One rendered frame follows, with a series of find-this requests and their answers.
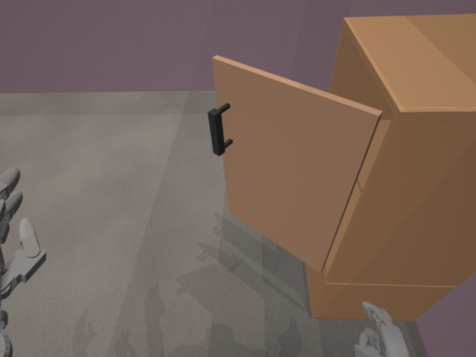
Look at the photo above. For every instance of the left robot hand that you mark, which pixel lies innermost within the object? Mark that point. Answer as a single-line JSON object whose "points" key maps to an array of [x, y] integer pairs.
{"points": [[24, 263]]}

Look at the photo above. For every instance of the handle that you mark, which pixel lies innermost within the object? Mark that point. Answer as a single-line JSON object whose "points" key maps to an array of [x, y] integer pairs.
{"points": [[216, 130]]}

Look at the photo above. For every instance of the right robot hand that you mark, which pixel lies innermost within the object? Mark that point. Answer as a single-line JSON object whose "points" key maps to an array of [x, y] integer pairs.
{"points": [[390, 342]]}

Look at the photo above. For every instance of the cupboard door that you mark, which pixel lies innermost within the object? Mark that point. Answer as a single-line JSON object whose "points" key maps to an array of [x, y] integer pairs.
{"points": [[296, 155]]}

